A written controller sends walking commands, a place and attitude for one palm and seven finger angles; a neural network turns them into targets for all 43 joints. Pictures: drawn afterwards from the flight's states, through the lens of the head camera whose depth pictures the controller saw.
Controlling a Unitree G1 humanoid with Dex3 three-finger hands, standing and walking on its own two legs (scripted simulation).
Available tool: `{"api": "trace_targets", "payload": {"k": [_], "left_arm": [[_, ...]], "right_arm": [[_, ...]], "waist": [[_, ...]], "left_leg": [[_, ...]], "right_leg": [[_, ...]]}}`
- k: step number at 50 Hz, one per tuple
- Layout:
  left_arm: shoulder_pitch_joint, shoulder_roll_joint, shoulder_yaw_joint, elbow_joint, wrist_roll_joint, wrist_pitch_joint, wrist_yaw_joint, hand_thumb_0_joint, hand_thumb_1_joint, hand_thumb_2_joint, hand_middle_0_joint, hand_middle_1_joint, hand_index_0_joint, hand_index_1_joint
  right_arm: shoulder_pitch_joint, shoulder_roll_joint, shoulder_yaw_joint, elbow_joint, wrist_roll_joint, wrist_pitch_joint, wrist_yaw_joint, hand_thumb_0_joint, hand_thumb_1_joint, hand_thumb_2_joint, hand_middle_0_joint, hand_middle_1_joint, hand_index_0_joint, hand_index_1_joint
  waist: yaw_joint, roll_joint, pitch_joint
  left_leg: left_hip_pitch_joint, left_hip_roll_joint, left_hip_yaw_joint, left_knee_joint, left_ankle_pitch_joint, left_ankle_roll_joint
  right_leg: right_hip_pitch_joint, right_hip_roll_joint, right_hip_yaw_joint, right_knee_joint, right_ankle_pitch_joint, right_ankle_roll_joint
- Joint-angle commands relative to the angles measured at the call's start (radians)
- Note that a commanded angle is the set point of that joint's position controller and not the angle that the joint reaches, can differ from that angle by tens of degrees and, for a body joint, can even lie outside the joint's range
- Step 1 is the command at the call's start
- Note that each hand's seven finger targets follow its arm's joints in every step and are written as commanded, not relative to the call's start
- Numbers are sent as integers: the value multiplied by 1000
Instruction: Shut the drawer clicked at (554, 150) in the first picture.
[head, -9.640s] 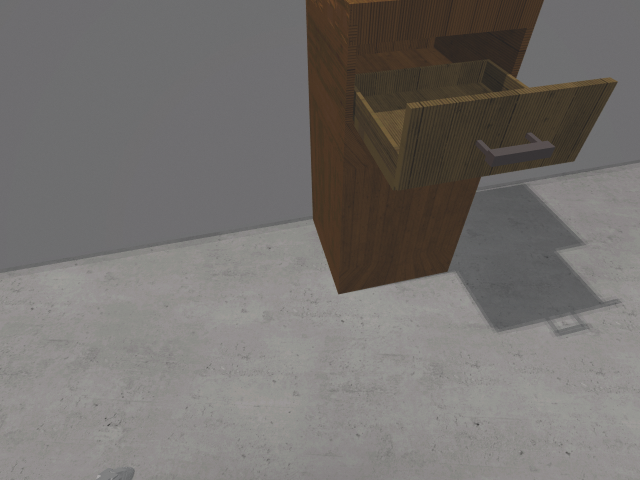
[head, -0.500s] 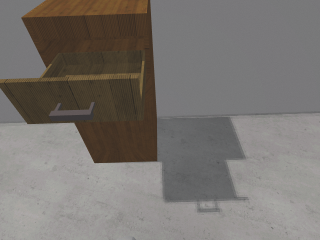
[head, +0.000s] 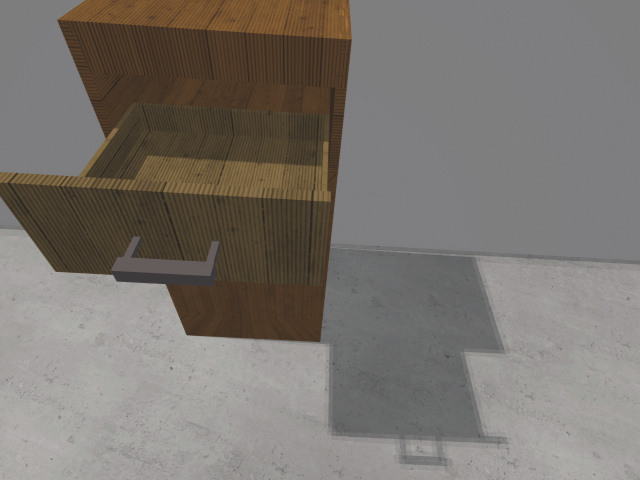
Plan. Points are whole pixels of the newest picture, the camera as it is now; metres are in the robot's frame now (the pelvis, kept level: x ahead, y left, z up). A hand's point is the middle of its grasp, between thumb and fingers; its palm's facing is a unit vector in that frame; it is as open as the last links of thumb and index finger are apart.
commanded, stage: come to a stop and stand still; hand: left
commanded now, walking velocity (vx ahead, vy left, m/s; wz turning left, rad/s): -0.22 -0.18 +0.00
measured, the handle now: (170, 258) +0.36 +0.24 +0.06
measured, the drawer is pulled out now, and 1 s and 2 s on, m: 0.30 0.30 0.30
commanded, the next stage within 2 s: look again from close up in 0.98 s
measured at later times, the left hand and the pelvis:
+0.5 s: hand out of the picture +0.03 +0.12 -0.15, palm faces +0.08 -0.96 -0.27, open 7.3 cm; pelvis -0.04 -0.07 +0.00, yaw +1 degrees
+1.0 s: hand out of the picture -0.09 +0.14 -0.17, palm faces +0.05 -0.98 -0.18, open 7.4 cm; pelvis -0.08 -0.04 +0.01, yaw +0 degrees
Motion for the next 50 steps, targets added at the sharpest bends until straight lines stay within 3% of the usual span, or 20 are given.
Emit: {"api": "trace_targets", "payload": {"k": [1, 7, 10, 11, 12, 13, 14, 16, 20, 28, 33, 34, 35, 36, 37, 39, 40, 43, 46, 50], "left_arm": [[69, 35, 6, -34, -5, 17, 6, 0, 900, 900, -200, -300, -200, -300], [-33, 85, 27, -105, 3, 46, 5, 0, 900, 900, -200, -300, -200, -300], [-6, 89, 27, -104, 3, 30, 7, 0, 900, 900, -200, -300, -200, -300], [1, 111, 29, -105, 5, 19, 9, 0, 900, 900, -200, -300, -200, -300], [-20, 164, 32, -110, 9, 7, 14, 0, 900, 900, -200, -300, -200, -300], [-54, 197, 32, -121, 5, 0, 13, 0, 900, 900, -200, -300, -200, -300], [-68, 208, 32, -130, 2, -1, 12, 0, 900, 900, -200, -300, -200, -300], [-112, 199, 38, -142, 3, 0, 18, 0, 900, 900, -200, -300, -200, -300], [-147, 197, 48, -161, 5, 3, 21, 0, 900, 900, -200, -300, -200, -300], [-95, 217, 70, -153, 14, 4, 17, 0, 900, 900, -200, -300, -200, -300], [-160, 209, 68, -146, 6, 19, 13, 0, 900, 900, -200, -300, -200, -300], [-168, 188, 59, -145, 3, 25, 9, 0, 900, 900, -200, -300, -200, -300], [-169, 146, 51, -154, -4, 30, 3, 0, 900, 900, -200, -300, -200, -300], [-173, 88, 42, -168, -10, 35, -4, 0, 900, 900, -200, -300, -200, -300], [-182, 86, 46, -181, -5, 37, -9, 0, 900, 900, -200, -300, -200, -300], [-122, 99, 55, -144, 16, 38, -25, 0, 900, 900, -200, -300, -200, -300], [-88, 99, 55, -131, 16, 33, -30, 0, 900, 900, -200, -300, -200, -300], [-79, 92, 51, -119, 10, 20, -39, 0, 900, 900, -200, -300, -200, -300], [-141, 97, 46, -148, 9, 15, -37, 0, 900, 900, -200, -300, -200, -300], [-187, 66, 28, -165, 2, 7, -36, 0, 900, 900, -200, -300, -200, -300]], "right_arm": [[66, -113, -9, 10, 2, 20, -12, 0, -900, -900, 200, 300, 200, 300], [65, -155, -39, 18, -6, 55, -13, 0, -900, -900, 200, 300, 200, 300], [55, -146, -45, 16, -4, 63, -5, 0, -900, -900, 200, 300, 200, 300], [65, -124, -44, 16, 0, 64, 0, 0, -900, -900, 200, 300, 200, 300], [87, -79, -39, 11, 10, 66, 6, 0, -900, -900, 200, 300, 200, 300], [112, -47, -32, 7, 13, 73, 13, 0, -900, -900, 200, 300, 200, 300], [119, -39, -32, 13, 11, 84, 14, 0, -900, -900, 200, 300, 200, 300], [98, -60, -36, 17, 6, 105, 14, 0, -900, -900, 200, 300, 200, 300], [132, -62, -37, 36, 4, 104, 27, 0, -900, -900, 200, 300, 200, 300], [153, -62, -38, 21, -2, 99, 39, 0, -900, -900, 200, 300, 200, 300], [376, -28, -26, 93, 2, 83, 34, 0, -900, -900, 200, 300, 200, 300], [408, -45, -22, 101, -2, 79, 27, 0, -900, -900, 200, 300, 200, 300], [414, -79, -27, 95, -13, 74, 21, 0, -900, -900, 200, 300, 200, 300], [356, -144, -39, 67, -21, 72, 13, 0, -900, -900, 200, 300, 200, 300], [261, -179, -41, 21, -15, 73, 1, 0, -900, -900, 200, 300, 200, 300], [143, -141, -25, 8, -9, 53, 7, 0, -900, -900, 200, 300, 200, 300], [129, -137, -24, 4, -6, 45, 7, 0, -900, -900, 200, 300, 200, 300], [200, -125, -23, 31, 2, 27, 0, 0, -900, -900, 200, 300, 200, 300], [287, -120, -29, 61, -7, 24, -4, 0, -900, -900, 200, 300, 200, 300], [297, -118, -28, 77, -16, 28, -3, 0, -900, -900, 200, 300, 200, 300]], "waist": [[-12, 121, -30], [-26, 215, 32], [1, 170, 4], [4, 111, -18], [-15, -35, -36], [-35, -132, -36], [-28, -113, -50], [-13, -173, -36], [-13, -102, -15], [24, -127, -18], [-64, -139, -56], [-80, -76, -34], [-84, 88, 4], [-78, 296, 113], [-54, 286, 214], [12, 208, 176], [17, 180, 166], [-13, 131, 122], [-63, 154, 98], [-84, 178, 70]], "left_leg": [[26, 291, -158, -128, 702, 104], [-21, 306, -195, -110, 588, 119], [-44, 243, -167, -35, 436, 65], [-48, 186, -135, 21, 318, 20], [-95, 101, -75, 100, 127, -33], [-105, 38, -42, 130, -89, -62], [-77, 25, -60, 206, -230, -68], [-104, 39, -120, 359, -302, -65], [-168, 32, -145, 453, -213, -63], [-146, 17, -105, 268, -271, -69], [177, -44, -31, -72, -128, -39], [204, -21, -64, -138, -153, -24], [164, 86, -225, -255, -324, 19], [20, 281, -461, -409, -582, 84], [-153, 372, -530, -476, -597, 131], [-212, 293, -411, -432, -474, 99], [-187, 261, -356, -407, -411, 89], [-6, 216, -281, -350, -253, 88], [111, 259, -319, -319, -183, 120], [95, 278, -306, -257, -36, 138]], "right_leg": [[42, -17, 27, -106, 75, 23], [36, 5, 21, -143, 41, 7], [143, 13, 13, -351, 227, 1], [178, -14, 52, -445, 385, -3], [203, -117, 185, -477, 566, -42], [184, -218, 232, -512, 698, -107], [151, -266, 234, -560, 679, -158], [92, -268, 289, -620, 470, -198], [112, -232, 254, -642, 278, -179], [152, -238, 316, -750, -60, -172], [-4, -123, 203, -740, -142, -65], [-67, -83, 165, -676, -182, -33], [-150, -8, 103, -521, -188, -5], [-226, 79, -22, -245, -63, 13], [-226, 65, 20, -57, -12, -2], [-177, 43, 84, 118, 92, -11], [-181, 47, 71, 174, 123, -3], [-275, 43, 47, 203, 181, 9], [-321, 5, 46, 89, 128, 14], [-164, 1, 18, -175, 27, 11]]}}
